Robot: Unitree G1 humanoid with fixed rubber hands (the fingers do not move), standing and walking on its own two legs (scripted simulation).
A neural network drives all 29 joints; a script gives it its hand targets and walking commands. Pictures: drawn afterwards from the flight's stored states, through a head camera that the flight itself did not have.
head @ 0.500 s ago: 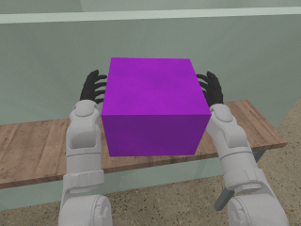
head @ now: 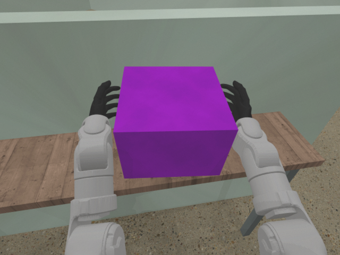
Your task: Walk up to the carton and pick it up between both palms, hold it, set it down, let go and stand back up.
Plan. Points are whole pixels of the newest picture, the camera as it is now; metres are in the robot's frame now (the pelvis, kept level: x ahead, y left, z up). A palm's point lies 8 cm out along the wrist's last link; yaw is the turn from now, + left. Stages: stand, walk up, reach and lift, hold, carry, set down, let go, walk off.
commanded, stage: hold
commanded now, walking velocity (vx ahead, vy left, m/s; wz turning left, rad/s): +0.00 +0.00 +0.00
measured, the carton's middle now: (170, 119) +0.38 +0.00 +0.16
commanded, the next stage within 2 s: none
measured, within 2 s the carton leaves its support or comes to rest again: neither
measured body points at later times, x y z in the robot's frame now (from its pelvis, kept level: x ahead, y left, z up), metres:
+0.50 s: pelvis +0.00 +0.00 +0.00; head -0.04 +0.02 +0.45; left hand +0.37 +0.16 +0.19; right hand +0.37 -0.16 +0.18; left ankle +0.02 +0.12 -0.75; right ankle +0.01 -0.11 -0.75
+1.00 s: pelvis +0.00 +0.00 +0.00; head -0.04 +0.02 +0.45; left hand +0.38 +0.16 +0.19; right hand +0.37 -0.15 +0.18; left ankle +0.02 +0.12 -0.75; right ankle +0.01 -0.11 -0.75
